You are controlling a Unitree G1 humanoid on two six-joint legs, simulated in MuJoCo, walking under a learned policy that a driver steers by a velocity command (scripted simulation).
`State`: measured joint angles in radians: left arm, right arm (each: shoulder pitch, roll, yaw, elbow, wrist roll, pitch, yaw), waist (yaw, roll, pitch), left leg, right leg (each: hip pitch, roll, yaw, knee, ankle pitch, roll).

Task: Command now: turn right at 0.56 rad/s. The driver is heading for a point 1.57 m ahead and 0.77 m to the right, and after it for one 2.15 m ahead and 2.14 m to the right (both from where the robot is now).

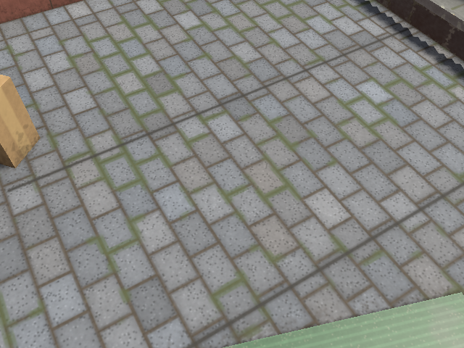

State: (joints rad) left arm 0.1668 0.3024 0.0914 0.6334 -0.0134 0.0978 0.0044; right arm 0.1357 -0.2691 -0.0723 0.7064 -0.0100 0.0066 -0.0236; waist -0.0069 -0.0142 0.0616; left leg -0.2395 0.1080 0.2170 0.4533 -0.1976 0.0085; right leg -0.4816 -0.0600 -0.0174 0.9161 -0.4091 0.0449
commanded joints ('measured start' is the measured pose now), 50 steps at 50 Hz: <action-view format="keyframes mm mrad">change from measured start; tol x32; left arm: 1 4 83 20 -104 -2 -5 -13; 50 50 197 37 -105 24 -101 -4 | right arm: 1 -57 -191 -55 -59 11 -13 1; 50 -87 -156 -40 -102 12 3 -13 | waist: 1 1 230 -105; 5 22 -380 -111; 25 -25 -121 -163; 27 33 324 -130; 50 36 -136 -132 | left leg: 1 75 269 -152 -136 152 181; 7 -484 -80 -254 785 -462 -87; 25 21 -129 -285 -82 45 -28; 27 144 218 -678 -169 231 191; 44 127 192 -230 -48 311 167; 47 -341 -20 -50 505 -420 -59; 50 -444 -63 -281 740 -335 -61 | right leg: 1 68 -15 -63 -125 -2 -33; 3 200 55 -98 -354 153 -81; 5 468 -272 523 -543 750 -346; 24 267 -73 490 -474 416 -241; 28 -109 128 192 140 -217 -30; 32 -153 85 140 324 -21 36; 45 256 70 -60 -440 199 -54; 47 567 -233 415 -534 743 -214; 50 399 -223 406 -578 566 -326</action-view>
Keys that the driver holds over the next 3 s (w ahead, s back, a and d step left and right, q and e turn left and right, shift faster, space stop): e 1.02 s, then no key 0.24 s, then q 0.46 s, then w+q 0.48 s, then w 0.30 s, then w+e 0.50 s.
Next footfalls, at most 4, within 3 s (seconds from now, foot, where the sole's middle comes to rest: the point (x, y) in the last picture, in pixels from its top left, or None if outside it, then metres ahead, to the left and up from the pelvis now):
0.08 right None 0.05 -0.14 -0.76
0.50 left None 0.11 0.07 -0.76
0.92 right None -0.02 -0.17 -0.76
1.36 left None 0.13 0.01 -0.76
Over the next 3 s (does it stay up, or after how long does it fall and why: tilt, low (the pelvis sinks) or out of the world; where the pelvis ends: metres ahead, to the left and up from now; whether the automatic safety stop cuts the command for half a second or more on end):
stays up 0.59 -0.11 0.00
